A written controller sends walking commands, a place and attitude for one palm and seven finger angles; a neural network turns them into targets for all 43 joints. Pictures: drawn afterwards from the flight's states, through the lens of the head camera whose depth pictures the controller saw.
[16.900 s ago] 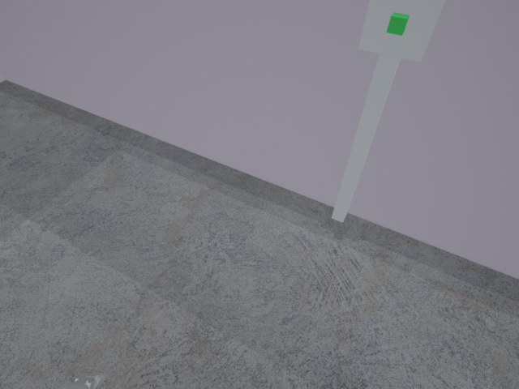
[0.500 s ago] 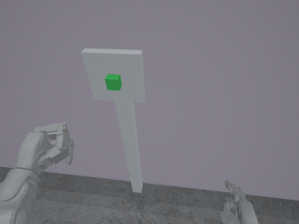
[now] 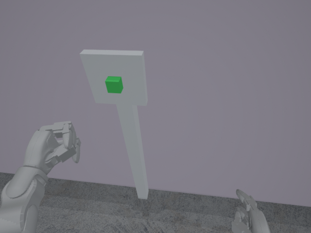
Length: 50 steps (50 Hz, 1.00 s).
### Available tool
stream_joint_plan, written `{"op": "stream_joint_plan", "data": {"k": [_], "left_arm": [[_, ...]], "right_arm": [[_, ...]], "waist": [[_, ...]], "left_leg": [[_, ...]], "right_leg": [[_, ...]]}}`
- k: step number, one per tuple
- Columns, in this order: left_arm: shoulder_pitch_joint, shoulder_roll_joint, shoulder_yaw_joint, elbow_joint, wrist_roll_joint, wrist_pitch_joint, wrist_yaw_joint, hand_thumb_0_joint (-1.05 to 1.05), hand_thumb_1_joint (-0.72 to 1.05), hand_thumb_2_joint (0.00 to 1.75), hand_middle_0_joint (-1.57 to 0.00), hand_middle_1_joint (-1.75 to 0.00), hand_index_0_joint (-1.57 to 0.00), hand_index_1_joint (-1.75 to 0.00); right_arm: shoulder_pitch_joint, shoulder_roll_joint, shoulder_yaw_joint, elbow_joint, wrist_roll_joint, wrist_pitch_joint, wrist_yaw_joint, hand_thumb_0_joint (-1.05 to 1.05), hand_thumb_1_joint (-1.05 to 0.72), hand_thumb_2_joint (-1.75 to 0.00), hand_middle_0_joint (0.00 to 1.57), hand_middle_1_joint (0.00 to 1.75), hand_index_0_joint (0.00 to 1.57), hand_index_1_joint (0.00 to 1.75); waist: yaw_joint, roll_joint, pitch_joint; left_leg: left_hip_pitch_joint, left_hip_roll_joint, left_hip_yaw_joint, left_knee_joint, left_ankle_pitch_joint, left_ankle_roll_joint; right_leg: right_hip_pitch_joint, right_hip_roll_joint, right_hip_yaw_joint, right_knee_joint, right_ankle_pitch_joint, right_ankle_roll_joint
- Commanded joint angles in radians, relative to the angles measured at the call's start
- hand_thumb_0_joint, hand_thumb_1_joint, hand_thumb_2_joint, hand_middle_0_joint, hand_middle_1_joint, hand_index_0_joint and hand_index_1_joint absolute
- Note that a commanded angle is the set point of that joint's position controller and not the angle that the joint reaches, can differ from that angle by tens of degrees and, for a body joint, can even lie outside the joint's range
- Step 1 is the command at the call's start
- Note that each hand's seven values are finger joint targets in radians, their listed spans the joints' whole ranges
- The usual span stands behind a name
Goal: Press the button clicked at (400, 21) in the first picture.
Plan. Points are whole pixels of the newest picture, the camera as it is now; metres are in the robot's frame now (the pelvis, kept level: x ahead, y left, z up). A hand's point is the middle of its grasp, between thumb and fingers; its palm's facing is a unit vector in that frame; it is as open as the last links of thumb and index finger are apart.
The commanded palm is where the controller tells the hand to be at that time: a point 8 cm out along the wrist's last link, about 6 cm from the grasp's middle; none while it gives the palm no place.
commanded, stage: aim a knuckle at the button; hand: left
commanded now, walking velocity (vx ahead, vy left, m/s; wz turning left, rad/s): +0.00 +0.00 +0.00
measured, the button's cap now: (114, 84) +0.49 +0.17 +0.16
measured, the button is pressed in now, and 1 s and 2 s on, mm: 0 0 0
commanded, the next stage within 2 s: press the button with the knuckle in 1.64 s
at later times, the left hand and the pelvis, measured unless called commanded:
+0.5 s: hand (95, 129) +0.32 +0.18 +0.14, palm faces -0.03 -1.00 -0.03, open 3.1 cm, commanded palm +0.30 +0.23 +0.14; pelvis +0.01 +0.01 +0.00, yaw -1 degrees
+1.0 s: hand (114, 114) +0.39 +0.15 +0.13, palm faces -0.03 -1.00 -0.02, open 3.1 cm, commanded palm +0.36 +0.21 +0.13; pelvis +0.01 +0.00 +0.00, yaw -2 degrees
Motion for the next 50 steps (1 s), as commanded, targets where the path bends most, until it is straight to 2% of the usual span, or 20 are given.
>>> {"op": "stream_joint_plan", "data": {"k": [1, 4, 5, 9, 13, 19, 21, 24, 25, 29, 31, 34, 36, 39, 41, 43, 45, 47, 49, 50], "left_arm": [[-0.281, 0.189, 0.067, -0.176, -0.008, -0.077, 0.014, 0.00, 0.90, 0.90, -1.30, -1.50, -1.30, -1.50], [-0.307, 0.197, 0.075, -0.136, 0.002, -0.070, 0.028, 0.00, 0.90, 0.90, -1.30, -1.50, -1.30, -1.50], [-0.307, 0.210, 0.091, -0.120, 0.002, -0.069, 0.035, 0.00, 0.90, 0.90, -1.30, -1.50, -1.30, -1.50], [-0.379, 0.186, 0.061, -0.126, 0.015, -0.078, 0.046, 0.00, 0.90, 0.90, -1.30, -1.50, -1.30, -1.50], [-0.391, 0.186, 0.064, -0.066, 0.015, -0.087, 0.050, 0.00, 0.90, 0.90, -1.30, -1.50, -1.30, -1.50], [-0.512, 0.151, 0.005, -0.027, 0.036, -0.089, 0.068, 0.00, 0.90, 0.90, -1.30, -1.50, -1.30, -1.50], [-0.527, 0.162, 0.011, -0.013, 0.045, -0.099, 0.081, 0.00, 0.90, 0.90, -1.30, -1.50, -1.30, -1.50], [-0.556, 0.140, -0.009, -0.006, 0.053, -0.110, 0.095, 0.00, 0.90, 0.90, -1.30, -1.50, -1.30, -1.50], [-0.575, 0.131, -0.024, -0.001, 0.061, -0.116, 0.104, 0.00, 0.90, 0.90, -1.30, -1.50, -1.30, -1.50], [-0.600, 0.108, -0.041, 0.057, 0.071, -0.108, 0.127, 0.00, 0.90, 0.90, -1.30, -1.50, -1.30, -1.50], [-0.609, 0.117, -0.034, 0.122, 0.077, -0.098, 0.137, 0.00, 0.90, 0.90, -1.30, -1.50, -1.30, -1.50], [-0.696, 0.112, -0.046, 0.124, 0.093, -0.107, 0.155, 0.00, 0.90, 0.90, -1.30, -1.50, -1.30, -1.50], [-0.737, 0.126, -0.034, 0.153, 0.095, -0.121, 0.167, 0.00, 0.90, 0.90, -1.30, -1.50, -1.30, -1.50], [-0.771, 0.107, -0.053, 0.168, 0.100, -0.146, 0.166, 0.00, 0.90, 0.90, -1.30, -1.50, -1.30, -1.50], [-0.759, 0.115, -0.042, 0.226, 0.101, -0.152, 0.168, 0.00, 0.90, 0.90, -1.30, -1.50, -1.30, -1.50], [-0.805, 0.099, -0.063, 0.275, 0.101, -0.151, 0.167, 0.00, 0.90, 0.90, -1.30, -1.50, -1.30, -1.50], [-0.830, 0.140, -0.028, 0.345, 0.101, -0.151, 0.170, 0.00, 0.90, 0.90, -1.30, -1.50, -1.30, -1.50], [-0.882, 0.120, -0.053, 0.311, 0.110, -0.171, 0.169, 0.00, 0.90, 0.90, -1.30, -1.50, -1.30, -1.50], [-0.839, 0.146, -0.017, 0.297, 0.109, -0.190, 0.171, 0.00, 0.90, 0.90, -1.30, -1.50, -1.30, -1.50], [-0.812, 0.160, -0.005, 0.286, 0.110, -0.202, 0.171, 0.00, 0.90, 0.90, -1.30, -1.50, -1.30, -1.50]], "right_arm": [[-0.127, -0.105, -0.047, -0.165, 0.002, -0.055, -0.013, 0.00, -0.90, -0.90, 0.20, 0.30, 0.20, 0.30], [-0.126, -0.105, -0.048, -0.165, 0.002, -0.042, -0.011, 0.00, -0.90, -0.90, 0.20, 0.30, 0.20, 0.30], [-0.123, -0.107, -0.049, -0.165, -0.001, -0.037, -0.010, 0.00, -0.90, -0.90, 0.20, 0.30, 0.20, 0.30], [-0.129, -0.099, -0.048, -0.174, 0.000, -0.023, -0.004, 0.00, -0.90, -0.90, 0.20, 0.30, 0.20, 0.30], [-0.114, -0.105, -0.054, -0.166, -0.001, -0.015, -0.003, 0.00, -0.90, -0.90, 0.20, 0.30, 0.20, 0.30], [-0.106, -0.105, -0.054, -0.161, 0.000, 0.006, -0.002, 0.00, -0.90, -0.90, 0.20, 0.30, 0.20, 0.30], [-0.101, -0.106, -0.057, -0.157, -0.004, 0.011, 0.000, 0.00, -0.90, -0.90, 0.20, 0.30, 0.20, 0.30], [-0.098, -0.102, -0.057, -0.159, -0.004, 0.019, 0.004, 0.00, -0.90, -0.90, 0.20, 0.30, 0.20, 0.30], [-0.094, -0.102, -0.057, -0.153, -0.005, 0.022, 0.006, 0.00, -0.90, -0.90, 0.20, 0.30, 0.20, 0.30], [-0.086, -0.104, -0.061, -0.151, -0.005, 0.038, 0.012, 0.00, -0.90, -0.90, 0.20, 0.30, 0.20, 0.30], [-0.079, -0.110, -0.059, -0.145, -0.004, 0.056, 0.012, 0.00, -0.90, -0.90, 0.20, 0.30, 0.20, 0.30], [-0.078, -0.106, -0.061, -0.147, -0.004, 0.072, 0.012, 0.00, -0.90, -0.90, 0.20, 0.30, 0.20, 0.30], [-0.066, -0.108, -0.063, -0.138, -0.008, 0.081, 0.013, 0.00, -0.90, -0.90, 0.20, 0.30, 0.20, 0.30], [-0.062, -0.105, -0.063, -0.141, -0.010, 0.089, 0.018, 0.00, -0.90, -0.90, 0.20, 0.30, 0.20, 0.30], [-0.051, -0.108, -0.066, -0.135, -0.008, 0.098, 0.020, 0.00, -0.90, -0.90, 0.20, 0.30, 0.20, 0.30], [-0.042, -0.110, -0.066, -0.127, -0.005, 0.107, 0.020, 0.00, -0.90, -0.90, 0.20, 0.30, 0.20, 0.30], [-0.027, -0.120, -0.069, -0.117, -0.006, 0.120, 0.017, 0.00, -0.90, -0.90, 0.20, 0.30, 0.20, 0.30], [-0.028, -0.113, -0.071, -0.128, -0.006, 0.125, 0.020, 0.00, -0.90, -0.90, 0.20, 0.30, 0.20, 0.30], [-0.020, -0.113, -0.076, -0.134, -0.010, 0.126, 0.025, 0.00, -0.90, -0.90, 0.20, 0.30, 0.20, 0.30], [-0.015, -0.115, -0.077, -0.136, -0.013, 0.128, 0.027, 0.00, -0.90, -0.90, 0.20, 0.30, 0.20, 0.30]], "waist": [[-0.012, -0.066, -0.099], [-0.010, -0.051, -0.108], [-0.005, -0.081, -0.108], [-0.010, -0.006, -0.148], [-0.015, -0.063, -0.148], [-0.032, -0.030, -0.151], [-0.030, -0.050, -0.169], [-0.028, -0.016, -0.197], [-0.034, -0.043, -0.195], [-0.034, -0.048, -0.188], [-0.038, -0.108, -0.162], [-0.041, -0.048, -0.191], [-0.048, -0.071, -0.207], [-0.046, -0.039, -0.240], [-0.047, -0.074, -0.225], [-0.059, -0.064, -0.202], [-0.062, -0.131, -0.182], [-0.058, -0.055, -0.236], [-0.042, -0.034, -0.286], [-0.034, -0.062, -0.304]], "left_leg": [[0.147, 0.003, -0.046, -0.054, 0.133, 0.030], [0.147, 0.000, -0.040, -0.057, 0.137, 0.029], [0.130, 0.003, -0.042, -0.054, 0.138, 0.029], [0.166, -0.001, -0.032, -0.058, 0.170, 0.026], [0.156, 0.002, -0.034, -0.056, 0.179, 0.028], [0.173, 0.002, -0.035, -0.062, 0.172, 0.026], [0.175, 0.005, -0.035, -0.060, 0.191, 0.027], [0.200, 0.005, -0.035, -0.061, 0.210, 0.023], [0.198, 0.009, -0.035, -0.061, 0.216, 0.025], [0.202, 0.009, -0.035, -0.063, 0.225, 0.022], [0.166, 0.010, -0.032, -0.069, 0.201, 0.025], [0.191, 0.008, -0.031, -0.066, 0.204, 0.022], [0.191, 0.011, -0.030, -0.060, 0.217, 0.024], [0.208, 0.009, -0.026, -0.054, 0.258, 0.021], [0.185, 0.009, -0.023, -0.051, 0.251, 0.024], [0.174, 0.008, -0.022, -0.050, 0.222, 0.023], [0.135, 0.007, -0.021, -0.049, 0.193, 0.029], [0.168, 0.002, -0.017, -0.045, 0.228, 0.027], [0.191, 0.003, -0.016, -0.038, 0.276, 0.027], [0.181, 0.005, -0.016, -0.037, 0.299, 0.028]], "right_leg": [[-0.116, -0.035, 0.070, -0.120, 0.239, 0.056], [-0.112, -0.038, 0.074, -0.118, 0.250, 0.055], [-0.104, -0.038, 0.079, -0.120, 0.249, 0.058], [-0.096, -0.036, 0.070, -0.104, 0.287, 0.049], [-0.094, -0.033, 0.071, -0.103, 0.311, 0.051], [-0.117, -0.029, 0.064, -0.102, 0.284, 0.043], [-0.103, -0.029, 0.067, -0.099, 0.303, 0.042], [-0.105, -0.026, 0.061, -0.090, 0.313, 0.036], [-0.105, -0.023, 0.057, -0.091, 0.314, 0.037], [-0.112, -0.024, 0.056, -0.088, 0.329, 0.035], [-0.111, -0.024, 0.059, -0.096, 0.312, 0.040], [-0.117, -0.024, 0.062, -0.091, 0.302, 0.033], [-0.108, -0.024, 0.067, -0.092, 0.320, 0.035], [-0.094, -0.024, 0.065, -0.076, 0.365, 0.031], [-0.093, -0.023, 0.070, -0.081, 0.372, 0.035], [-0.117, -0.022, 0.071, -0.085, 0.352, 0.036], [-0.114, -0.023, 0.080, -0.097, 0.332, 0.042], [-0.100, -0.025, 0.081, -0.080, 0.369, 0.036], [-0.071, -0.025, 0.081, -0.069, 0.421, 0.032], [-0.042, -0.023, 0.079, -0.063, 0.449, 0.034]]}}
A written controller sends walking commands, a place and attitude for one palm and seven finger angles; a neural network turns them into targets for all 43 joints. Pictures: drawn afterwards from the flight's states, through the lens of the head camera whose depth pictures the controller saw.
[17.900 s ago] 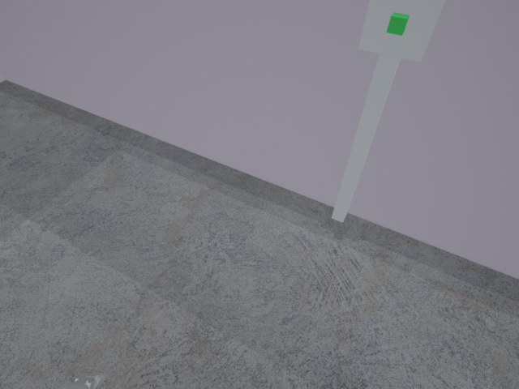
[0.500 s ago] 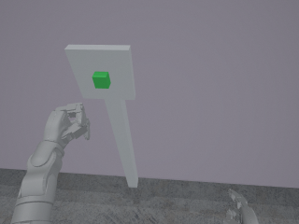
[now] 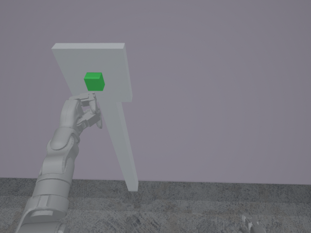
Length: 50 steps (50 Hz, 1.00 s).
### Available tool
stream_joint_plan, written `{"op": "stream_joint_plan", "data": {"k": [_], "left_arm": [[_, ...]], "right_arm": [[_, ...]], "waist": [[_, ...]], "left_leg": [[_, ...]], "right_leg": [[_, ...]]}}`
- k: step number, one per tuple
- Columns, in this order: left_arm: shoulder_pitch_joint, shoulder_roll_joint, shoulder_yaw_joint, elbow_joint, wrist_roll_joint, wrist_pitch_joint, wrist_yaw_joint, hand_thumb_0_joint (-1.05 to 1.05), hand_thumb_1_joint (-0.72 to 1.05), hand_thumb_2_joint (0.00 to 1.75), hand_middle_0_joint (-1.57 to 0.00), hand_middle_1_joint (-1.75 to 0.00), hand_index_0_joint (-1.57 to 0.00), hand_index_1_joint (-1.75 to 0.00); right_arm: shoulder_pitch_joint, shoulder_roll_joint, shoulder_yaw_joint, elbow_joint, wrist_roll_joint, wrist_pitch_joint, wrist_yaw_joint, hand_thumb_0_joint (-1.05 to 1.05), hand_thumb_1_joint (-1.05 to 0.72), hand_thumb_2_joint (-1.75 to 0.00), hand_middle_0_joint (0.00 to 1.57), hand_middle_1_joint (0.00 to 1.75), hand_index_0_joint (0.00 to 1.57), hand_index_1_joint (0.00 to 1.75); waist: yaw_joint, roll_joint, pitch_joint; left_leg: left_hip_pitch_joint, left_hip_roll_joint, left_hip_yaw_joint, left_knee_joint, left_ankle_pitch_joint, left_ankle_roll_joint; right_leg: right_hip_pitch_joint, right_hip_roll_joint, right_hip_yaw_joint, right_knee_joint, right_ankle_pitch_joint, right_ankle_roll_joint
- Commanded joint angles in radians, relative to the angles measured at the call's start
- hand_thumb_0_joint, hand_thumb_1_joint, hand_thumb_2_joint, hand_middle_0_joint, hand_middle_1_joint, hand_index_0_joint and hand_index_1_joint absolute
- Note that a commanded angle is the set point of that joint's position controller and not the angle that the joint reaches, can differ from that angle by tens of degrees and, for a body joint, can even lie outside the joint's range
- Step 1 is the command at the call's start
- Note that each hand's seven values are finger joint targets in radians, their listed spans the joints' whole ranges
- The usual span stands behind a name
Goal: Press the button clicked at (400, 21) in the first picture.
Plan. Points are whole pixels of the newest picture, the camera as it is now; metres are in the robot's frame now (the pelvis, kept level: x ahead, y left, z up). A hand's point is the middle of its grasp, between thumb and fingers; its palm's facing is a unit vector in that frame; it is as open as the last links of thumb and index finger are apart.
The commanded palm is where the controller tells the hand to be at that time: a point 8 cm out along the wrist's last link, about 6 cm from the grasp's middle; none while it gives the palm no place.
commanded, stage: aim a knuckle at the button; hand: left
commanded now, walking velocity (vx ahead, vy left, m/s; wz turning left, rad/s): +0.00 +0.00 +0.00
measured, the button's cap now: (95, 81) +0.47 +0.18 +0.16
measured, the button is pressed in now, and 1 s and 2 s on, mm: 0 0 8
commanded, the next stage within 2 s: press the button with the knuckle in 0.64 s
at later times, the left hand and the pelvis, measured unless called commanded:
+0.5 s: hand (96, 117) +0.36 +0.16 +0.13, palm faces +0.01 -1.00 -0.01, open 3.1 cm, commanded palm +0.34 +0.22 +0.13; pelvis -0.01 +0.00 +0.00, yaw +0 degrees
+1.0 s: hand (97, 112) +0.38 +0.16 +0.13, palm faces +0.00 -1.00 -0.01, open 3.1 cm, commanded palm +0.36 +0.22 +0.13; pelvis +0.00 +0.01 +0.00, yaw +0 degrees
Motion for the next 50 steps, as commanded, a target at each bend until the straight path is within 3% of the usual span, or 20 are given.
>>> {"op": "stream_joint_plan", "data": {"k": [1, 3, 5, 7, 9, 10, 11, 14, 15, 22, 23, 25, 29, 32, 35, 38, 41, 43, 49, 50], "left_arm": [[-0.297, 0.197, 0.085, -0.270, -0.011, -0.113, 0.000, 0.00, 0.90, 0.90, -1.30, -1.50, -1.30, -1.50], [-0.253, 0.210, 0.106, -0.271, -0.020, -0.113, -0.006, 0.00, 0.90, 0.90, -1.30, -1.50, -1.30, -1.50], [-0.223, 0.197, 0.095, -0.246, -0.022, -0.101, -0.013, 0.00, 0.90, 0.90, -1.30, -1.50, -1.30, -1.50], [-0.212, 0.190, 0.087, -0.277, -0.023, -0.092, -0.016, 0.00, 0.90, 0.90, -1.30, -1.50, -1.30, -1.50], [-0.244, 0.165, 0.058, -0.327, -0.024, -0.089, -0.015, 0.00, 0.90, 0.90, -1.30, -1.50, -1.30, -1.50], [-0.263, 0.141, 0.030, -0.356, -0.023, -0.092, -0.013, 0.00, 0.90, 0.90, -1.30, -1.50, -1.30, -1.50], [-0.247, 0.172, 0.063, -0.338, -0.026, -0.089, -0.006, 0.00, 0.90, 0.90, -1.30, -1.50, -1.30, -1.50], [-0.307, 0.139, 0.018, -0.344, -0.025, -0.092, -0.001, 0.00, 0.90, 0.90, -1.30, -1.50, -1.30, -1.50], [-0.321, 0.165, 0.043, -0.331, -0.023, -0.095, 0.007, 0.00, 0.90, 0.90, -1.30, -1.50, -1.30, -1.50], [-0.374, 0.202, 0.067, -0.219, -0.016, -0.088, 0.008, 0.00, 0.90, 0.90, -1.30, -1.50, -1.30, -1.50], [-0.386, 0.167, 0.035, -0.225, -0.015, -0.091, 0.002, 0.00, 0.90, 0.90, -1.30, -1.50, -1.30, -1.50], [-0.379, 0.184, 0.054, -0.187, -0.018, -0.094, 0.000, 0.00, 0.90, 0.90, -1.30, -1.50, -1.30, -1.50], [-0.348, 0.172, 0.052, -0.209, -0.020, -0.105, -0.012, 0.00, 0.90, 0.90, -1.30, -1.50, -1.30, -1.50], [-0.334, 0.146, 0.031, -0.209, -0.023, -0.100, -0.012, 0.00, 0.90, 0.90, -1.30, -1.50, -1.30, -1.50], [-0.344, 0.201, 0.074, -0.202, -0.021, -0.096, -0.002, 0.00, 0.90, 0.90, -1.30, -1.50, -1.30, -1.50], [-0.373, 0.196, 0.064, -0.282, -0.013, -0.113, -0.002, 0.00, 0.90, 0.90, -1.30, -1.50, -1.30, -1.50], [-0.389, 0.185, 0.054, -0.242, -0.019, -0.118, -0.001, 0.00, 0.90, 0.90, -1.30, -1.50, -1.30, -1.50], [-0.450, 0.156, 0.020, -0.234, -0.018, -0.117, -0.002, 0.00, 0.90, 0.90, -1.30, -1.50, -1.30, -1.50], [-0.487, 0.153, 0.021, -0.144, -0.010, -0.100, 0.009, 0.00, 0.90, 0.90, -1.30, -1.50, -1.30, -1.50], [-0.471, 0.197, 0.064, -0.116, -0.007, -0.101, 0.017, 0.00, 0.90, 0.90, -1.30, -1.50, -1.30, -1.50]], "right_arm": [[-0.059, -0.115, -0.054, -0.164, -0.002, -0.042, -0.003, 0.00, -0.90, -0.90, 0.20, 0.30, 0.20, 0.30], [-0.058, -0.116, -0.057, -0.165, 0.002, -0.040, 0.000, 0.00, -0.90, -0.90, 0.20, 0.30, 0.20, 0.30], [-0.057, -0.120, -0.057, -0.165, 0.004, -0.034, 0.001, 0.00, -0.90, -0.90, 0.20, 0.30, 0.20, 0.30], [-0.067, -0.119, -0.058, -0.175, 0.008, -0.030, -0.001, 0.00, -0.90, -0.90, 0.20, 0.30, 0.20, 0.30], [-0.074, -0.113, -0.057, -0.177, 0.010, -0.033, -0.003, 0.00, -0.90, -0.90, 0.20, 0.30, 0.20, 0.30], [-0.075, -0.112, -0.057, -0.177, 0.009, -0.035, -0.003, 0.00, -0.90, -0.90, 0.20, 0.30, 0.20, 0.30], [-0.075, -0.116, -0.059, -0.173, 0.009, -0.036, -0.007, 0.00, -0.90, -0.90, 0.20, 0.30, 0.20, 0.30], [-0.082, -0.114, -0.052, -0.162, 0.009, -0.041, -0.013, 0.00, -0.90, -0.90, 0.20, 0.30, 0.20, 0.30], [-0.078, -0.117, -0.053, -0.154, 0.006, -0.039, -0.016, 0.00, -0.90, -0.90, 0.20, 0.30, 0.20, 0.30], [-0.086, -0.117, -0.042, -0.147, 0.009, -0.025, -0.022, 0.00, -0.90, -0.90, 0.20, 0.30, 0.20, 0.30], [-0.090, -0.112, -0.040, -0.154, 0.009, -0.027, -0.020, 0.00, -0.90, -0.90, 0.20, 0.30, 0.20, 0.30], [-0.082, -0.116, -0.040, -0.153, 0.009, -0.025, -0.018, 0.00, -0.90, -0.90, 0.20, 0.30, 0.20, 0.30], [-0.083, -0.111, -0.043, -0.170, 0.009, -0.027, -0.012, 0.00, -0.90, -0.90, 0.20, 0.30, 0.20, 0.30], [-0.079, -0.115, -0.045, -0.174, 0.011, -0.026, -0.009, 0.00, -0.90, -0.90, 0.20, 0.30, 0.20, 0.30], [-0.072, -0.124, -0.046, -0.168, 0.006, -0.019, -0.013, 0.00, -0.90, -0.90, 0.20, 0.30, 0.20, 0.30], [-0.079, -0.112, -0.046, -0.173, 0.008, -0.023, -0.012, 0.00, -0.90, -0.90, 0.20, 0.30, 0.20, 0.30], [-0.066, -0.118, -0.049, -0.155, 0.008, -0.025, -0.016, 0.00, -0.90, -0.90, 0.20, 0.30, 0.20, 0.30], [-0.063, -0.117, -0.047, -0.147, 0.008, -0.026, -0.018, 0.00, -0.90, -0.90, 0.20, 0.30, 0.20, 0.30], [-0.041, -0.123, -0.050, -0.135, 0.006, -0.021, -0.016, 0.00, -0.90, -0.90, 0.20, 0.30, 0.20, 0.30], [-0.031, -0.128, -0.052, -0.129, 0.003, -0.017, -0.016, 0.00, -0.90, -0.90, 0.20, 0.30, 0.20, 0.30]], "waist": [[0.034, -0.030, -0.326], [0.038, -0.030, -0.309], [0.031, -0.082, -0.258], [0.033, -0.048, -0.237], [0.021, -0.003, -0.231], [0.012, -0.024, -0.237], [0.015, -0.040, -0.226], [-0.002, -0.035, -0.209], [-0.004, -0.060, -0.203], [0.000, -0.052, -0.206], [0.000, -0.023, -0.215], [0.001, -0.062, -0.208], [0.017, -0.016, -0.254], [0.012, -0.051, -0.228], [0.012, -0.097, -0.213], [0.014, 0.005, -0.259], [-0.004, -0.051, -0.229], [-0.016, -0.008, -0.221], [-0.012, -0.022, -0.244], [-0.003, -0.066, -0.248]], "left_leg": [[0.233, 0.002, -0.048, -0.019, 0.324, 0.022], [0.225, 0.002, -0.040, -0.019, 0.338, 0.021], [0.191, 0.004, -0.038, -0.026, 0.299, 0.024], [0.195, 0.002, -0.035, -0.035, 0.284, 0.024], [0.225, 0.005, -0.038, -0.032, 0.281, 0.023], [0.232, 0.006, -0.040, -0.028, 0.281, 0.025], [0.225, 0.007, -0.042, -0.031, 0.262, 0.025], [0.234, 0.008, -0.051, -0.037, 0.213, 0.024], [0.224, 0.009, -0.049, -0.034, 0.205, 0.027], [0.198, 0.002, -0.049, -0.039, 0.159, 0.025], [0.208, 0.001, -0.050, -0.041, 0.163, 0.024], [0.194, 0.002, -0.052, -0.034, 0.163, 0.027], [0.219, 0.000, -0.050, -0.030, 0.211, 0.023], [0.207, 0.003, -0.052, -0.032, 0.200, 0.025], [0.174, 0.003, -0.049, -0.034, 0.179, 0.029], [0.226, 0.003, -0.048, -0.029, 0.234, 0.025], [0.215, 0.008, -0.053, -0.029, 0.208, 0.026], [0.228, 0.007, -0.060, -0.031, 0.184, 0.023], [0.232, 0.008, -0.068, -0.027, 0.199, 0.022], [0.213, 0.009, -0.068, -0.022, 0.212, 0.024]], "right_leg": [[0.039, -0.023, 0.042, -0.057, 0.484, 0.030], [0.047, -0.025, 0.044, -0.059, 0.531, 0.034], [0.037, -0.023, 0.042, -0.071, 0.508, 0.040], [0.021, -0.021, 0.042, -0.076, 0.477, 0.037], [-0.008, -0.018, 0.039, -0.081, 0.449, 0.034], [-0.009, -0.018, 0.038, -0.083, 0.442, 0.035], [-0.018, -0.017, 0.042, -0.089, 0.427, 0.037], [-0.051, -0.015, 0.039, -0.096, 0.353, 0.035], [-0.049, -0.016, 0.042, -0.101, 0.344, 0.037], [-0.042, -0.023, 0.054, -0.108, 0.301, 0.038], [-0.044, -0.023, 0.051, -0.103, 0.301, 0.034], [-0.041, -0.022, 0.051, -0.105, 0.307, 0.036], [-0.021, -0.022, 0.047, -0.086, 0.363, 0.030], [-0.037, -0.019, 0.042, -0.090, 0.352, 0.033], [-0.025, -0.022, 0.051, -0.098, 0.335, 0.040], [-0.017, -0.021, 0.048, -0.082, 0.382, 0.030], [-0.044, -0.013, 0.043, -0.090, 0.346, 0.033], [-0.076, -0.013, 0.040, -0.091, 0.306, 0.029], [-0.086, -0.013, 0.033, -0.085, 0.305, 0.026], [-0.063, -0.011, 0.035, -0.082, 0.321, 0.026]]}}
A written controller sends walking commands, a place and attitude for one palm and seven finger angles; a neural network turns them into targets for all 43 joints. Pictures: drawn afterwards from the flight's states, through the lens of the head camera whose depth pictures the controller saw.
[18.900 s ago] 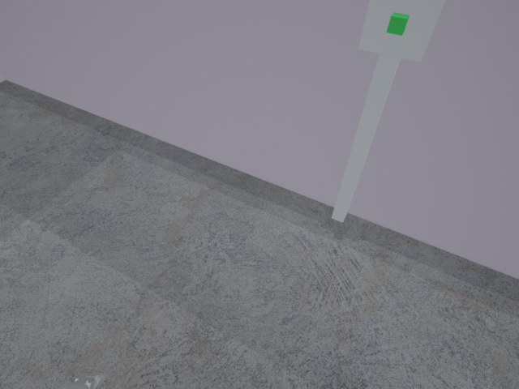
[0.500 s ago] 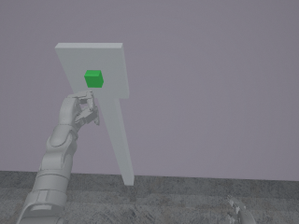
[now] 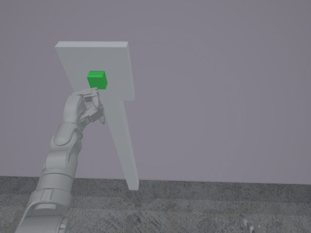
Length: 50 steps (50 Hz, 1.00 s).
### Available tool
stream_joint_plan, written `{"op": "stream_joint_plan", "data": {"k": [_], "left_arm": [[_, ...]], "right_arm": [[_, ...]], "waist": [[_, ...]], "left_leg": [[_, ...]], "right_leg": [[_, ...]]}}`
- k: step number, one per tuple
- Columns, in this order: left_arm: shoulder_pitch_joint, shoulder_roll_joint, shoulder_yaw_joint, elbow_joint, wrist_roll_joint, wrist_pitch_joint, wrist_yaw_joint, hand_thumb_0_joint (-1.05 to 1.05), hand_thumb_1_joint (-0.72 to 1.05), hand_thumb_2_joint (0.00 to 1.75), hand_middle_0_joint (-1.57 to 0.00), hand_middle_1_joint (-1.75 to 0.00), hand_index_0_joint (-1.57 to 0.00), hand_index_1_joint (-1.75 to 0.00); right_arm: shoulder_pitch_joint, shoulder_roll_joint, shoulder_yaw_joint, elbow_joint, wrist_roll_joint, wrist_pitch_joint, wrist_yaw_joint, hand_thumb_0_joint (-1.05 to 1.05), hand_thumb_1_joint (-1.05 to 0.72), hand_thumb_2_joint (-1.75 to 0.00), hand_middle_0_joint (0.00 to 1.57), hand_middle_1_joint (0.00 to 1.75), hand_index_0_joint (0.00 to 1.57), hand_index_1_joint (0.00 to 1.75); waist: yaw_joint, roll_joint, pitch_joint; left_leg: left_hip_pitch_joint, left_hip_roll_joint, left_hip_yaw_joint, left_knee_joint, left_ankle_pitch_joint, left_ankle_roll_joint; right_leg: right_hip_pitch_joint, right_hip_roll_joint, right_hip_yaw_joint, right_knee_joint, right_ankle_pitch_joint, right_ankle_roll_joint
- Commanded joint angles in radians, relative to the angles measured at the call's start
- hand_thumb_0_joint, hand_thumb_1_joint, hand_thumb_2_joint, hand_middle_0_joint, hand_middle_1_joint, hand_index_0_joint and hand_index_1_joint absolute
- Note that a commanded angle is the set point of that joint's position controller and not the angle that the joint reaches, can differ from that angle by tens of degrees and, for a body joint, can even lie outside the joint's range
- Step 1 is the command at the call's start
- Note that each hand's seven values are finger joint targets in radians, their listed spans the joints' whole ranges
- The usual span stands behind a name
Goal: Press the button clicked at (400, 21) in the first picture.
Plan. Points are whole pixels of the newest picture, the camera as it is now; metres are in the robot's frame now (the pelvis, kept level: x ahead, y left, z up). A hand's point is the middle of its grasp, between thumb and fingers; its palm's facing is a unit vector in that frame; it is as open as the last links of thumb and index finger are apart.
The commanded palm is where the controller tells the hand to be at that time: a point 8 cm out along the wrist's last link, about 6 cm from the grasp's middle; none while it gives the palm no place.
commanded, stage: press the button with the knuckle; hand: left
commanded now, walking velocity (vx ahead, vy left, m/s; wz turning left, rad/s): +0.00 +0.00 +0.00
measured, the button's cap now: (98, 79) +0.48 +0.18 +0.16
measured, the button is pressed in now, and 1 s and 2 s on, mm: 0 8 0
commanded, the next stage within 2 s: hold the button down briefly in 0.84 s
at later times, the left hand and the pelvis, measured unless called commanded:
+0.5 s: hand (103, 101) +0.42 +0.16 +0.13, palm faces +0.01 -1.00 +0.00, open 3.2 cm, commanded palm +0.41 +0.20 +0.13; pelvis +0.00 +0.00 +0.00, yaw +0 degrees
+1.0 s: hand (103, 96) +0.44 +0.16 +0.13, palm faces +0.01 -1.00 +0.00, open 3.7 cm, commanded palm +0.44 +0.21 +0.13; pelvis -0.03 +0.00 -0.01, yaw +1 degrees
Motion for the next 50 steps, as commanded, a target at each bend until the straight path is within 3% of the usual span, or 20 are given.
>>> {"op": "stream_joint_plan", "data": {"k": [1, 4, 5, 7, 11, 14, 16, 19, 20, 23, 25, 29, 30, 34, 39, 40, 42, 44, 46, 50], "left_arm": [[-0.406, 0.185, 0.072, -0.163, -0.004, -0.064, 0.014, 0.00, 0.90, 0.90, -1.30, -1.50, -1.30, -1.50], [-0.447, 0.190, 0.069, -0.166, 0.003, -0.072, 0.014, 0.00, 0.90, 0.90, -1.30, -1.50, -1.30, -1.50], [-0.434, 0.215, 0.097, -0.146, 0.006, -0.075, 0.017, 0.00, 0.90, 0.90, -1.30, -1.50, -1.30, -1.50], [-0.441, 0.209, 0.088, -0.149, 0.008, -0.080, 0.014, 0.00, 0.90, 0.90, -1.30, -1.50, -1.30, -1.50], [-0.507, 0.204, 0.075, -0.100, 0.011, -0.086, 0.011, 0.00, 0.90, 0.90, -1.30, -1.50, -1.30, -1.50], [-0.586, 0.198, 0.063, -0.100, 0.013, -0.099, 0.009, 0.00, 0.90, 0.90, -1.30, -1.50, -1.30, -1.50], [-0.553, 0.192, 0.073, -0.063, 0.012, -0.104, 0.010, 0.00, 0.90, 0.90, -1.30, -1.50, -1.30, -1.50], [-0.631, 0.186, 0.053, -0.019, 0.017, -0.110, 0.009, 0.00, 0.90, 0.90, -1.30, -1.50, -1.30, -1.50], [-0.623, 0.197, 0.065, -0.013, 0.019, -0.114, 0.013, 0.00, 0.90, 0.90, -1.30, -1.50, -1.30, -1.50], [-0.644, 0.198, 0.063, -0.001, 0.027, -0.122, 0.016, 0.00, 0.90, 0.90, -1.30, -1.50, -1.30, -1.50], [-0.728, 0.169, 0.024, 0.031, 0.032, -0.129, 0.019, 0.00, 0.90, 0.90, -1.30, -1.50, -1.30, -1.50], [-0.798, 0.208, 0.055, 0.088, 0.036, -0.150, 0.021, 0.00, 0.90, 0.90, -1.30, -1.50, -1.30, -1.50], [-0.801, 0.205, 0.051, 0.110, 0.038, -0.154, 0.020, 0.00, 0.90, 0.90, -1.30, -1.50, -1.30, -1.50], [-0.865, 0.213, 0.058, 0.178, 0.037, -0.184, 0.013, 0.00, 0.90, 0.90, -1.30, -1.50, -1.30, -1.50], [-0.976, 0.238, 0.051, 0.264, 0.043, -0.213, 0.010, 0.00, 0.90, 0.90, -1.30, -1.50, -1.30, -1.50], [-0.982, 0.247, 0.061, 0.283, 0.043, -0.219, 0.012, 0.00, 0.90, 0.90, -1.30, -1.50, -1.30, -1.50], [-0.979, 0.269, 0.082, 0.320, 0.040, -0.223, 0.009, 0.00, 0.90, 0.90, -1.30, -1.50, -1.30, -1.50], [-1.023, 0.254, 0.060, 0.322, 0.041, -0.231, 0.003, 0.00, 0.90, 0.90, -1.30, -1.50, -1.30, -1.50], [-1.041, 0.282, 0.072, 0.351, 0.040, -0.233, 0.004, 0.00, 0.90, 0.90, -1.30, -1.50, -1.30, -1.50], [-1.062, 0.302, 0.082, 0.366, 0.044, -0.240, 0.001, 0.00, 0.90, 0.90, -1.30, -1.50, -1.30, -1.50]], "right_arm": [[-0.042, -0.124, -0.048, -0.139, -0.003, -0.039, -0.008, 0.00, -0.90, -0.90, 0.20, 0.30, 0.20, 0.30], [-0.036, -0.121, -0.047, -0.143, -0.002, -0.032, -0.005, 0.00, -0.90, -0.90, 0.20, 0.30, 0.20, 0.30], [-0.029, -0.126, -0.050, -0.143, -0.006, -0.030, -0.003, 0.00, -0.90, -0.90, 0.20, 0.30, 0.20, 0.30], [-0.030, -0.123, -0.049, -0.148, -0.003, -0.024, -0.002, 0.00, -0.90, -0.90, 0.20, 0.30, 0.20, 0.30], [-0.014, -0.127, -0.049, -0.140, -0.001, -0.016, -0.004, 0.00, -0.90, -0.90, 0.20, 0.30, 0.20, 0.30], [-0.001, -0.127, -0.054, -0.130, -0.004, -0.017, -0.005, 0.00, -0.90, -0.90, 0.20, 0.30, 0.20, 0.30], [0.008, -0.128, -0.058, -0.128, -0.005, -0.018, -0.002, 0.00, -0.90, -0.90, 0.20, 0.30, 0.20, 0.30], [0.022, -0.130, -0.058, -0.111, -0.004, -0.014, -0.001, 0.00, -0.90, -0.90, 0.20, 0.30, 0.20, 0.30], [0.030, -0.134, -0.059, -0.112, -0.008, -0.012, 0.001, 0.00, -0.90, -0.90, 0.20, 0.30, 0.20, 0.30], [0.035, -0.133, -0.060, -0.111, -0.006, -0.011, 0.004, 0.00, -0.90, -0.90, 0.20, 0.30, 0.20, 0.30], [0.043, -0.134, -0.059, -0.099, -0.006, -0.009, 0.004, 0.00, -0.90, -0.90, 0.20, 0.30, 0.20, 0.30], [0.060, -0.139, -0.060, -0.084, -0.010, -0.012, 0.002, 0.00, -0.90, -0.90, 0.20, 0.30, 0.20, 0.30], [0.067, -0.140, -0.060, -0.081, -0.011, -0.011, 0.003, 0.00, -0.90, -0.90, 0.20, 0.30, 0.20, 0.30], [0.079, -0.142, -0.058, -0.068, -0.011, -0.018, 0.003, 0.00, -0.90, -0.90, 0.20, 0.30, 0.20, 0.30], [0.097, -0.149, -0.053, -0.051, -0.012, -0.025, 0.002, 0.00, -0.90, -0.90, 0.20, 0.30, 0.20, 0.30], [0.105, -0.151, -0.054, -0.049, -0.014, -0.026, 0.002, 0.00, -0.90, -0.90, 0.20, 0.30, 0.20, 0.30], [0.113, -0.156, -0.054, -0.047, -0.014, -0.032, 0.002, 0.00, -0.90, -0.90, 0.20, 0.30, 0.20, 0.30], [0.118, -0.155, -0.055, -0.042, -0.012, -0.037, 0.002, 0.00, -0.90, -0.90, 0.20, 0.30, 0.20, 0.30], [0.131, -0.161, -0.051, -0.036, -0.011, -0.038, 0.003, 0.00, -0.90, -0.90, 0.20, 0.30, 0.20, 0.30], [0.145, -0.164, -0.054, -0.036, -0.014, -0.043, 0.003, 0.00, -0.90, -0.90, 0.20, 0.30, 0.20, 0.30]], "waist": [[0.000, -0.077, -0.261], [-0.001, -0.028, -0.270], [0.002, -0.072, -0.273], [0.002, -0.029, -0.274], [-0.018, -0.059, -0.250], [-0.029, -0.009, -0.288], [-0.022, -0.038, -0.302], [-0.042, -0.035, -0.271], [-0.034, -0.056, -0.287], [-0.034, -0.016, -0.304], [-0.065, -0.050, -0.255], [-0.064, -0.017, -0.294], [-0.070, -0.043, -0.301], [-0.075, -0.022, -0.294], [-0.106, -0.018, -0.253], [-0.109, -0.057, -0.264], [-0.103, -0.042, -0.280], [-0.118, -0.022, -0.282], [-0.129, -0.037, -0.265], [-0.129, -0.017, -0.285]], "left_leg": [[0.220, 0.008, -0.060, -0.032, 0.215, 0.019], [0.224, 0.008, -0.055, -0.028, 0.242, 0.016], [0.212, 0.009, -0.057, -0.022, 0.246, 0.019], [0.216, 0.008, -0.051, -0.023, 0.251, 0.017], [0.203, 0.011, -0.056, -0.020, 0.225, 0.019], [0.240, 0.010, -0.061, -0.010, 0.237, 0.017], [0.242, 0.012, -0.059, -0.003, 0.256, 0.019], [0.231, 0.013, -0.066, -0.001, 0.237, 0.016], [0.224, 0.013, -0.067, 0.002, 0.242, 0.018], [0.235, 0.013, -0.066, 0.006, 0.247, 0.016], [0.213, 0.014, -0.075, 0.008, 0.204, 0.019], [0.215, 0.009, -0.075, 0.011, 0.173, 0.018], [0.208, 0.009, -0.077, 0.017, 0.172, 0.020], [0.202, 0.010, -0.084, 0.019, 0.146, 0.016], [0.148, 0.010, -0.087, 0.021, 0.048, 0.018], [0.135, 0.009, -0.089, 0.026, 0.040, 0.022], [0.126, 0.009, -0.084, 0.026, 0.028, 0.020], [0.127, 0.009, -0.085, 0.030, 0.015, 0.020], [0.088, 0.010, -0.084, 0.029, -0.022, 0.022], [0.075, 0.010, -0.088, 0.033, -0.046, 0.021]], "right_leg": [[-0.043, -0.012, 0.039, -0.080, 0.334, 0.024], [-0.039, -0.014, 0.040, -0.071, 0.365, 0.021], [-0.028, -0.012, 0.040, -0.069, 0.372, 0.022], [-0.031, -0.012, 0.041, -0.066, 0.381, 0.020], [-0.063, -0.007, 0.041, -0.069, 0.348, 0.022], [-0.083, -0.006, 0.040, -0.063, 0.344, 0.019], [-0.078, -0.003, 0.040, -0.061, 0.362, 0.020], [-0.112, -0.002, 0.036, -0.060, 0.335, 0.019], [-0.097, -0.001, 0.036, -0.057, 0.340, 0.019], [-0.111, -0.002, 0.036, -0.049, 0.341, 0.018], [-0.147, 0.000, 0.034, -0.057, 0.296, 0.020], [-0.159, -0.002, 0.041, -0.054, 0.265, 0.020], [-0.154, -0.001, 0.043, -0.054, 0.265, 0.021], [-0.185, 0.001, 0.040, -0.047, 0.234, 0.018], [-0.235, 0.001, 0.050, -0.055, 0.145, 0.024], [-0.224, 0.002, 0.053, -0.054, 0.137, 0.026], [-0.224, 0.001, 0.058, -0.053, 0.129, 0.027], [-0.243, 0.003, 0.059, -0.051, 0.116, 0.028], [-0.247, 0.002, 0.065, -0.056, 0.084, 0.032], [-0.250, 0.002, 0.065, -0.049, 0.058, 0.030]]}}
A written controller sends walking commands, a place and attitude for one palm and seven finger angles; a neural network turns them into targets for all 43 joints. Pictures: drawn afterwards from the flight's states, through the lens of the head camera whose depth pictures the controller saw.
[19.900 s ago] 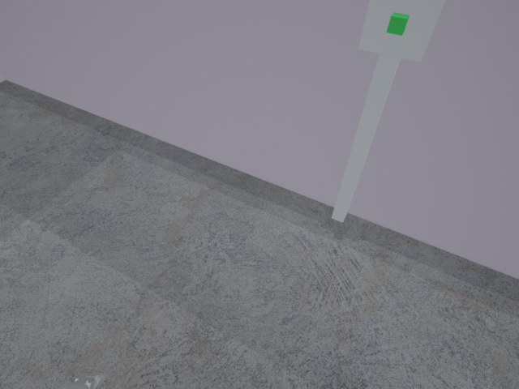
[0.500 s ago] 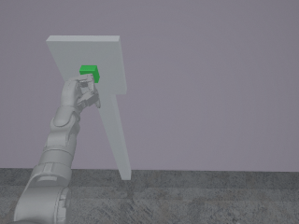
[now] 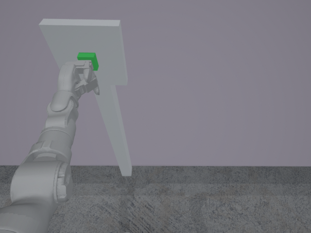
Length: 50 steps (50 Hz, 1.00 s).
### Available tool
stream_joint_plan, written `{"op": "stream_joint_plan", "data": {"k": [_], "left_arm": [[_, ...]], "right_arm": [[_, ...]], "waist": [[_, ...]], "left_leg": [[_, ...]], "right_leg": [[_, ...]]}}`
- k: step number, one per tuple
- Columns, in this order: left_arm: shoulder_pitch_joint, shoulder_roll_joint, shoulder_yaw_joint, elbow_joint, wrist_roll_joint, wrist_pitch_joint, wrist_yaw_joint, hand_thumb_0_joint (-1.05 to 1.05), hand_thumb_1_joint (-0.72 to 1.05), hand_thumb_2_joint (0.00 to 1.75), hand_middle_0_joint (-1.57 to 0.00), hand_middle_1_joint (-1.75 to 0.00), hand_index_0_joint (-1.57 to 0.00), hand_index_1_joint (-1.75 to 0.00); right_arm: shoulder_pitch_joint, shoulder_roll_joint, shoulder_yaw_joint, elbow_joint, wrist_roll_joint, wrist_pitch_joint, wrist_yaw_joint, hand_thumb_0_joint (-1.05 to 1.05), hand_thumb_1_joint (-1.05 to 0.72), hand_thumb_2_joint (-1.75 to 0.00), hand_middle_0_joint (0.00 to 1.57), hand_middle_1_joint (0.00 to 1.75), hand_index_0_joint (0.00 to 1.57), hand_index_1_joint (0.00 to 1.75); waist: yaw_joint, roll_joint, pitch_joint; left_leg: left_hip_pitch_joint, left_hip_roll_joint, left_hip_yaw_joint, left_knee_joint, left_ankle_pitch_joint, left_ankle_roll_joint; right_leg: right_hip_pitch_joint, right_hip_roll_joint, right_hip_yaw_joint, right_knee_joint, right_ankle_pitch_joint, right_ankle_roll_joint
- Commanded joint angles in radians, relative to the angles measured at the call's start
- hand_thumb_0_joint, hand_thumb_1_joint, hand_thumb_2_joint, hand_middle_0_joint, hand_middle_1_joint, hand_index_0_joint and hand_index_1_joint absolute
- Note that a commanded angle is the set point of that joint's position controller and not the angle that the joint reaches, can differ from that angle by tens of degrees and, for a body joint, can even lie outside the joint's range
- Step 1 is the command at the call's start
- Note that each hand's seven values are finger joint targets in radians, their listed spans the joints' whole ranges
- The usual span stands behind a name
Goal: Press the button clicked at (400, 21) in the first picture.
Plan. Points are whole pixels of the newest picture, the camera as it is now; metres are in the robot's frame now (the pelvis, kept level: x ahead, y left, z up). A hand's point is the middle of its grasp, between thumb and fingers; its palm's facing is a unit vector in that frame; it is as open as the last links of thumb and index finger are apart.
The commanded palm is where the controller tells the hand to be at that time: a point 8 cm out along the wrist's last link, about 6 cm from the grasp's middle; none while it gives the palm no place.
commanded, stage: hold the button down briefly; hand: left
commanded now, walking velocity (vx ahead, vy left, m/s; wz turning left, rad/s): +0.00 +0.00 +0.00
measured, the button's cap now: (89, 59) +0.51 +0.17 +0.17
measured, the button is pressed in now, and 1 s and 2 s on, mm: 8 0 0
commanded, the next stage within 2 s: pull the fist back off the button in 0.12 s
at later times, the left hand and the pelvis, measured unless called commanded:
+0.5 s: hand (94, 83) +0.46 +0.15 +0.14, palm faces -0.02 -1.00 +0.02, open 3.6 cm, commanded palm +0.43 +0.21 +0.14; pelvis -0.01 +0.01 +0.00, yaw -2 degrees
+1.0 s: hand (91, 101) +0.40 +0.15 +0.14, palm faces -0.02 -1.00 +0.00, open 3.1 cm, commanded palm +0.36 +0.20 +0.14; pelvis +0.03 +0.01 +0.01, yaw -2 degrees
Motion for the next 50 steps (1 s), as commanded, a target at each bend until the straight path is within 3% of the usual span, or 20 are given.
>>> {"op": "stream_joint_plan", "data": {"k": [1, 4, 5, 9, 12, 15, 17, 18, 22, 24, 26, 28, 30, 31, 32, 38, 41, 44, 48, 50], "left_arm": [[-0.609, 0.223, 0.041, -0.175, -0.005, -0.042, 0.021, 0.00, 0.90, 0.90, -1.30, -1.50, -1.30, -1.50], [-0.625, 0.245, 0.046, -0.172, -0.007, -0.039, 0.017, 0.00, 0.90, 0.90, -1.30, -1.50, -1.30, -1.50], [-0.628, 0.253, 0.054, -0.168, -0.007, -0.042, 0.019, 0.00, 0.90, 0.90, -1.30, -1.50, -1.30, -1.50], [-0.639, 0.244, 0.041, -0.165, -0.004, -0.041, 0.019, 0.00, 0.90, 0.90, -1.30, -1.50, -1.30, -1.50], [-0.635, 0.271, 0.063, -0.163, -0.001, -0.045, 0.025, 0.00, 0.90, 0.90, -1.30, -1.50, -1.30, -1.50], [-0.609, 0.247, 0.060, -0.173, -0.003, -0.047, 0.024, 0.00, 0.90, 0.90, -1.30, -1.50, -1.30, -1.50], [-0.578, 0.256, 0.073, -0.207, 0.001, -0.053, 0.025, 0.00, 0.90, 0.90, -1.30, -1.50, -1.30, -1.50], [-0.564, 0.210, 0.044, -0.225, 0.000, -0.055, 0.023, 0.00, 0.90, 0.90, -1.30, -1.50, -1.30, -1.50], [-0.457, 0.218, 0.076, -0.275, -0.012, -0.057, 0.025, 0.00, 0.90, 0.90, -1.30, -1.50, -1.30, -1.50], [-0.424, 0.177, 0.045, -0.302, -0.014, -0.047, 0.021, 0.00, 0.90, 0.90, -1.30, -1.50, -1.30, -1.50], [-0.361, 0.210, 0.077, -0.321, -0.013, -0.037, 0.025, 0.00, 0.90, 0.90, -1.30, -1.50, -1.30, -1.50], [-0.329, 0.163, 0.040, -0.377, -0.014, -0.024, 0.022, 0.00, 0.90, 0.90, -1.30, -1.50, -1.30, -1.50], [-0.284, 0.150, 0.036, -0.397, -0.019, -0.009, 0.026, 0.00, 0.90, 0.90, -1.30, -1.50, -1.30, -1.50], [-0.258, 0.166, 0.057, -0.419, -0.019, -0.003, 0.030, 0.00, 0.90, 0.90, -1.30, -1.50, -1.30, -1.50], [-0.251, 0.138, 0.034, -0.438, -0.024, 0.005, 0.030, 0.00, 0.90, 0.90, -1.30, -1.50, -1.30, -1.50], [-0.081, 0.084, 0.011, -0.679, -0.037, 0.026, 0.032, 0.00, 0.90, 0.90, -1.30, -1.50, -1.30, -1.50], [0.021, 0.085, 0.017, -0.782, -0.046, 0.055, 0.035, 0.00, 0.90, 0.90, -1.30, -1.50, -1.30, -1.50], [0.097, 0.045, -0.014, -0.864, -0.048, 0.100, 0.037, 0.00, 0.90, 0.90, -1.30, -1.50, -1.30, -1.50], [0.183, 0.020, -0.035, -1.009, -0.052, 0.143, 0.044, 0.00, 0.90, 0.90, -1.30, -1.50, -1.30, -1.50], [0.234, 0.033, -0.020, -1.033, -0.056, 0.162, 0.046, 0.00, 0.90, 0.90, -1.30, -1.50, -1.30, -1.50]], "right_arm": [[0.062, -0.152, -0.055, -0.093, 0.001, -0.038, -0.015, 0.00, -0.90, -0.90, 0.20, 0.30, 0.20, 0.30], [0.066, -0.154, -0.053, -0.095, 0.003, -0.040, -0.017, 0.00, -0.90, -0.90, 0.20, 0.30, 0.20, 0.30], [0.071, -0.157, -0.054, -0.093, 0.000, -0.040, -0.017, 0.00, -0.90, -0.90, 0.20, 0.30, 0.20, 0.30], [0.075, -0.157, -0.055, -0.097, 0.001, -0.045, -0.016, 0.00, -0.90, -0.90, 0.20, 0.30, 0.20, 0.30], [0.081, -0.160, -0.055, -0.100, -0.001, -0.047, -0.016, 0.00, -0.90, -0.90, 0.20, 0.30, 0.20, 0.30], [0.079, -0.155, -0.056, -0.108, -0.003, -0.052, -0.011, 0.00, -0.90, -0.90, 0.20, 0.30, 0.20, 0.30], [0.074, -0.156, -0.060, -0.118, -0.004, -0.053, -0.009, 0.00, -0.90, -0.90, 0.20, 0.30, 0.20, 0.30], [0.069, -0.150, -0.059, -0.124, -0.004, -0.055, -0.006, 0.00, -0.90, -0.90, 0.20, 0.30, 0.20, 0.30], [0.052, -0.150, -0.064, -0.143, -0.004, -0.055, -0.003, 0.00, -0.90, -0.90, 0.20, 0.30, 0.20, 0.30], [0.038, -0.143, -0.061, -0.156, 0.001, -0.052, -0.003, 0.00, -0.90, -0.90, 0.20, 0.30, 0.20, 0.30], [0.028, -0.145, -0.061, -0.164, 0.002, -0.049, -0.004, 0.00, -0.90, -0.90, 0.20, 0.30, 0.20, 0.30], [0.012, -0.137, -0.060, -0.181, 0.005, -0.048, -0.004, 0.00, -0.90, -0.90, 0.20, 0.30, 0.20, 0.30], [0.004, -0.135, -0.060, -0.185, 0.006, -0.046, -0.005, 0.00, -0.90, -0.90, 0.20, 0.30, 0.20, 0.30], [-0.001, -0.137, -0.061, -0.192, 0.007, -0.044, -0.005, 0.00, -0.90, -0.90, 0.20, 0.30, 0.20, 0.30], [-0.010, -0.134, -0.060, -0.197, 0.007, -0.044, -0.005, 0.00, -0.90, -0.90, 0.20, 0.30, 0.20, 0.30], [-0.053, -0.118, -0.066, -0.227, 0.009, -0.052, 0.003, 0.00, -0.90, -0.90, 0.20, 0.30, 0.20, 0.30], [-0.080, -0.116, -0.064, -0.237, 0.010, -0.052, 0.005, 0.00, -0.90, -0.90, 0.20, 0.30, 0.20, 0.30], [-0.111, -0.107, -0.061, -0.246, 0.013, -0.048, 0.002, 0.00, -0.90, -0.90, 0.20, 0.30, 0.20, 0.30], [-0.155, -0.096, -0.054, -0.262, 0.012, -0.049, -0.002, 0.00, -0.90, -0.90, 0.20, 0.30, 0.20, 0.30], [-0.167, -0.096, -0.051, -0.262, 0.010, -0.046, -0.005, 0.00, -0.90, -0.90, 0.20, 0.30, 0.20, 0.30]], "waist": [[-0.067, -0.024, -0.282], [-0.069, -0.010, -0.260], [-0.075, -0.038, -0.257], [-0.076, -0.006, -0.249], [-0.070, -0.007, -0.274], [-0.062, -0.002, -0.270], [-0.044, 0.030, -0.308], [-0.042, 0.035, -0.304], [-0.014, -0.013, -0.313], [-0.012, -0.016, -0.278], [0.008, -0.027, -0.277], [0.013, 0.005, -0.283], [0.013, -0.019, -0.261], [0.026, -0.032, -0.270], [0.021, -0.025, -0.272], [0.056, 0.009, -0.340], [0.068, -0.019, -0.325], [0.072, -0.018, -0.286], [0.082, 0.001, -0.297], [0.081, -0.040, -0.271]], "left_leg": [[0.243, 0.000, -0.060, -0.070, -0.058, 0.020], [0.208, -0.001, -0.056, -0.074, -0.096, 0.021], [0.199, 0.001, -0.060, -0.071, -0.096, 0.023], [0.200, 0.002, -0.060, -0.075, -0.129, 0.019], [0.192, 0.002, -0.060, -0.074, -0.132, 0.020], [0.199, 0.001, -0.063, -0.073, -0.133, 0.019], [0.236, 0.004, -0.067, -0.074, -0.107, 0.015], [0.256, 0.005, -0.072, -0.080, -0.104, 0.012], [0.267, 0.009, -0.061, -0.077, -0.054, 0.016], [0.266, 0.009, -0.061, -0.086, -0.057, 0.015], [0.257, 0.008, -0.053, -0.085, -0.034, 0.017], [0.284, 0.008, -0.053, -0.092, -0.019, 0.014], [0.295, 0.010, -0.055, -0.090, 0.004, 0.016], [0.298, 0.012, -0.057, -0.096, 0.011, 0.014], [0.311, 0.012, -0.054, -0.096, 0.024, 0.015], [0.420, 0.016, -0.052, -0.086, 0.208, 0.009], [0.420, 0.015, -0.044, -0.090, 0.260, 0.012], [0.425, 0.014, -0.040, -0.099, 0.295, 0.011], [0.454, 0.010, -0.036, -0.107, 0.331, 0.009], [0.437, 0.007, -0.033, -0.107, 0.321, 0.012]], "right_leg": [[-0.078, -0.005, 0.095, -0.143, 0.050, 0.035], [-0.080, -0.006, 0.100, -0.150, 0.015, 0.037], [-0.076, -0.006, 0.099, -0.149, 0.015, 0.038], [-0.105, -0.004, 0.095, -0.146, -0.015, 0.037], [-0.092, -0.004, 0.098, -0.142, -0.021, 0.038], [-0.096, -0.002, 0.090, -0.137, -0.023, 0.034], [-0.098, 0.000, 0.082, -0.123, -0.004, 0.029], [-0.108, 0.003, 0.072, -0.120, 0.000, 0.027], [-0.072, 0.008, 0.071, -0.120, 0.041, 0.027], [-0.075, 0.010, 0.064, -0.123, 0.043, 0.025], [-0.048, 0.008, 0.069, -0.124, 0.063, 0.025], [-0.046, 0.008, 0.063, -0.124, 0.076, 0.022], [-0.045, 0.011, 0.059, -0.127, 0.095, 0.021], [-0.038, 0.010, 0.058, -0.124, 0.101, 0.021], [-0.036, 0.010, 0.057, -0.126, 0.115, 0.022], [0.028, 0.009, 0.049, -0.109, 0.276, 0.017], [0.070, 0.005, 0.049, -0.112, 0.338, 0.020], [0.086, 0.002, 0.046, -0.120, 0.377, 0.021], [0.120, -0.005, 0.047, -0.126, 0.416, 0.021], [0.139, -0.005, 0.048, -0.136, 0.427, 0.024]]}}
